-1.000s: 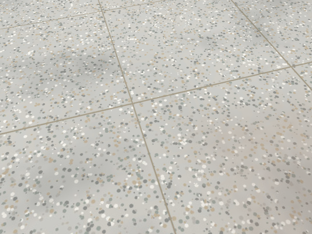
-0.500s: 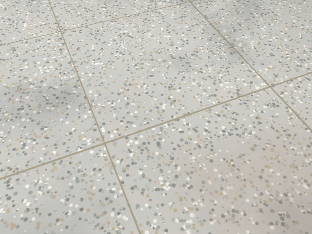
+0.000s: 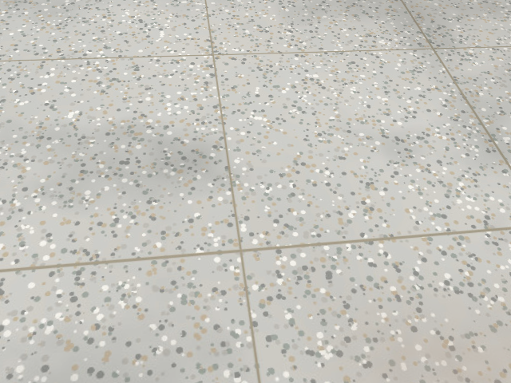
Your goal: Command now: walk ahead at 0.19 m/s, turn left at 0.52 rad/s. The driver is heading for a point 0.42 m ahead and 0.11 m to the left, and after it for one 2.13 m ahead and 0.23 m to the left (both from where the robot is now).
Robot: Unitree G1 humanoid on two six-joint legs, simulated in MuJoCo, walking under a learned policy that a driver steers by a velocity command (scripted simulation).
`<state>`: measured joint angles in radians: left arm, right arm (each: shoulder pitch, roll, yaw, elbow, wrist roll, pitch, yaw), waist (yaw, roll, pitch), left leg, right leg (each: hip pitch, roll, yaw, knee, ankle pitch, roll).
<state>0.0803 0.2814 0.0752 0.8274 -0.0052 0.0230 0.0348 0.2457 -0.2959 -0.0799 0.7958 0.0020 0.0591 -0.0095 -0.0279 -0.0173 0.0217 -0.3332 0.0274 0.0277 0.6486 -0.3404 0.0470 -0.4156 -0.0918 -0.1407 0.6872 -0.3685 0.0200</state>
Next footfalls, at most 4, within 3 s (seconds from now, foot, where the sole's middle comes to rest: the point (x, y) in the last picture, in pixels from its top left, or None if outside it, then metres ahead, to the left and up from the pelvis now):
0.44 right None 0.29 -0.12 -0.76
0.88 left None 0.44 0.20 -0.76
1.30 right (253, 379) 0.50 -0.02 -0.76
1.70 left None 0.45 0.21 -0.76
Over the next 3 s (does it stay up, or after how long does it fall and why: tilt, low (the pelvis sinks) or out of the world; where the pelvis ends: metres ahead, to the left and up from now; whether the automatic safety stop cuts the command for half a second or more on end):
stays up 0.46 0.06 0.01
